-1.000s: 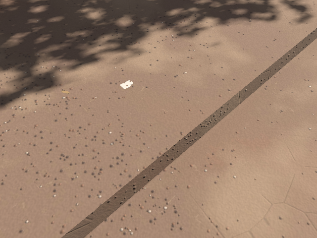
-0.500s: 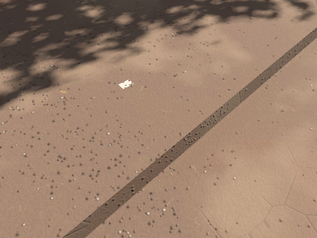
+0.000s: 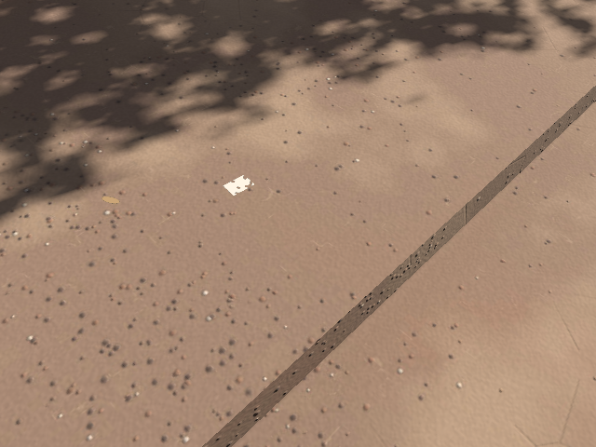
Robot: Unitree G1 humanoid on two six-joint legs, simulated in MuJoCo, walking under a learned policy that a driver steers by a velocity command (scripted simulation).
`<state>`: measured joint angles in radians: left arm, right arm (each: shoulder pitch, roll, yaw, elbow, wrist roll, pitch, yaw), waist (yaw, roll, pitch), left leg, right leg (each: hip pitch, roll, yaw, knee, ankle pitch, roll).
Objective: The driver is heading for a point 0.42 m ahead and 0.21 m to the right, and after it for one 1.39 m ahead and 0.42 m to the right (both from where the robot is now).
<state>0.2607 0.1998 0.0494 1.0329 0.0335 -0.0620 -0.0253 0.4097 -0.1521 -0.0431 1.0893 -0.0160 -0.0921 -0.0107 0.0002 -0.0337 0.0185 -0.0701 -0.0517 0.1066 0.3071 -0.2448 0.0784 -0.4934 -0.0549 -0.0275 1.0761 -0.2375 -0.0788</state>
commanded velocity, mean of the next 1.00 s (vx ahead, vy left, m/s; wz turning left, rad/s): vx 0.31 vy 0.00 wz -0.43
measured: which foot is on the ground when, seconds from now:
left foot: down 0.00-0.30, up 0.32-0.90, down 0.92-1.00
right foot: up 0.00-0.28, down 0.30-0.92, up 0.94-1.00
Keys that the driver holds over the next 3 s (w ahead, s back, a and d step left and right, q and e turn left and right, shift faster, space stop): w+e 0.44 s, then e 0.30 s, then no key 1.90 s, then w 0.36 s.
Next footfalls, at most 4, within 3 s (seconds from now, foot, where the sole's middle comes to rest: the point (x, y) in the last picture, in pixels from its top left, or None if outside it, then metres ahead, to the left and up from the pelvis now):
0.30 right None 0.32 -0.08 -0.78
0.92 left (326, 389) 0.64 -0.06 -0.78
1.50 right None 0.43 -0.16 -0.78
2.96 left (347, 376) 0.68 -0.11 -0.78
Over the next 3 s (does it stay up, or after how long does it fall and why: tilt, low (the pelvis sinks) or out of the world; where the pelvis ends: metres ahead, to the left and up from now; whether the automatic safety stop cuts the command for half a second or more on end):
stays up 0.59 -0.16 -0.02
